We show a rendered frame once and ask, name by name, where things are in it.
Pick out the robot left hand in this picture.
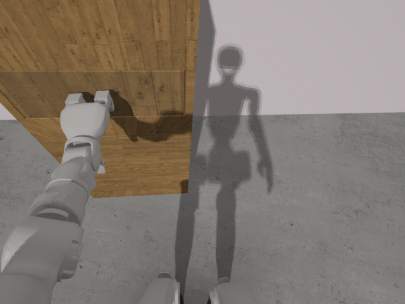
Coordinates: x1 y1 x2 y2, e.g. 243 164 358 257
60 90 115 174

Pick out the robot left forearm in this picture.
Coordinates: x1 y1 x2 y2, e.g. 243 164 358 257
1 136 101 272

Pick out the robot left upper arm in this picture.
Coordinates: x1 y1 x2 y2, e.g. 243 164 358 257
0 216 84 304

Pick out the drawer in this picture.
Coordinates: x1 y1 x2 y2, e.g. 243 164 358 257
0 70 184 118

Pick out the cabinet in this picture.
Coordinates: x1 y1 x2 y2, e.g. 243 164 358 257
0 0 200 198

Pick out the robot left shin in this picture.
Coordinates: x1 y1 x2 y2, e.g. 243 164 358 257
158 272 173 280

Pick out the left robot thigh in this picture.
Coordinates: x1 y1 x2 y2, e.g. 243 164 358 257
139 278 180 304

